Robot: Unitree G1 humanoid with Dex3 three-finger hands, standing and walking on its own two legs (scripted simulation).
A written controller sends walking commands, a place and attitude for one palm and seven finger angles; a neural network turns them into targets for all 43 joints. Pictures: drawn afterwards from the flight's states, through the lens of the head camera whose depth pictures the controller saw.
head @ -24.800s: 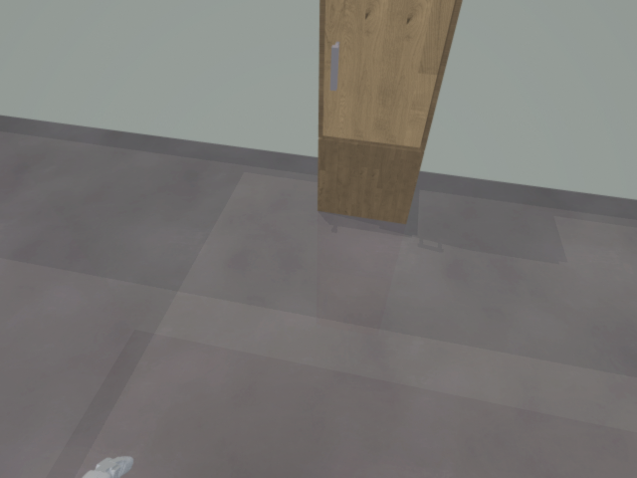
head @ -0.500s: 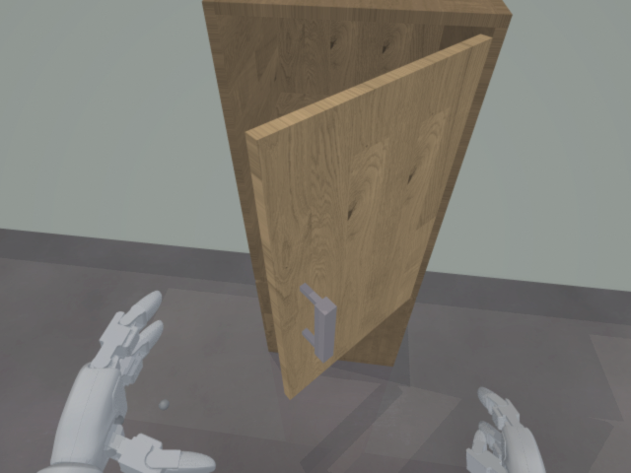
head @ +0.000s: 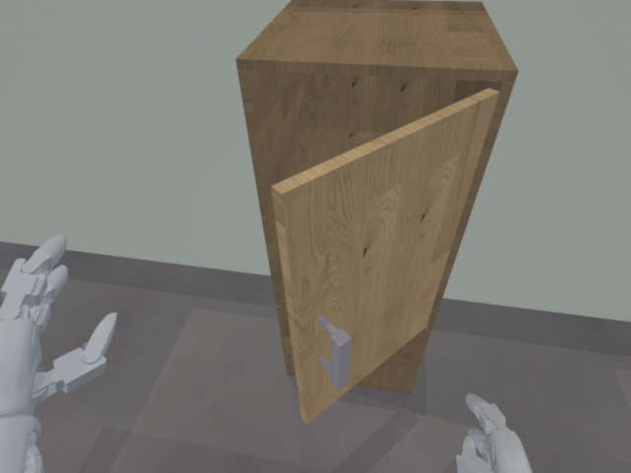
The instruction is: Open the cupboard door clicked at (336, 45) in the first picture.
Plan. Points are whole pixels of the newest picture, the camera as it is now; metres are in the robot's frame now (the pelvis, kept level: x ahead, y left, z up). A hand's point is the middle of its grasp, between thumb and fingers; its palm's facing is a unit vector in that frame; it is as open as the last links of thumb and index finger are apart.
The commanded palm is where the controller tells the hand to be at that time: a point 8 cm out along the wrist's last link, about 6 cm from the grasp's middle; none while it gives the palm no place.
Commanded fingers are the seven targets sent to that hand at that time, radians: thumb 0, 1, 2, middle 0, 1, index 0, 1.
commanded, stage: draw the hand back to the body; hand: left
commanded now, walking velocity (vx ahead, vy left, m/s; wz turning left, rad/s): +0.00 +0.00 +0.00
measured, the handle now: (331, 352) +0.32 +0.02 -0.06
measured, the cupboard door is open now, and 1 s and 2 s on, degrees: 48 48 48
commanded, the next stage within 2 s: step back with the hand held close in 0.44 s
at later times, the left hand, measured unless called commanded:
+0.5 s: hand (85, 335) +0.19 +0.24 +0.17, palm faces +0.46 -0.79 -0.40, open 7.4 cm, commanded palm +0.14 +0.28 +0.18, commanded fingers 0.00 0.90 0.90 -0.20 -0.30 -0.20 -0.30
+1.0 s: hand (51, 372) +0.15 +0.26 +0.16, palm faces +0.37 -0.78 -0.51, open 7.4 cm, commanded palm +0.09 +0.30 +0.18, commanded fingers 0.00 0.90 0.90 -0.20 -0.30 -0.20 -0.30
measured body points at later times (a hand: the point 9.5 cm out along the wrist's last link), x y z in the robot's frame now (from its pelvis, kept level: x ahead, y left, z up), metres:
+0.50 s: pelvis +0.00 -0.02 +0.01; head -0.02 -0.04 +0.46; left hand +0.16 +0.28 +0.19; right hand +0.19 -0.24 -0.07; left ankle -0.02 +0.10 -0.73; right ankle -0.01 -0.13 -0.73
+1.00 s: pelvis -0.05 +0.00 +0.01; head -0.03 +0.00 +0.46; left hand +0.13 +0.30 +0.19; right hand +0.13 -0.25 -0.07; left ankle -0.02 +0.10 -0.73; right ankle -0.01 -0.13 -0.73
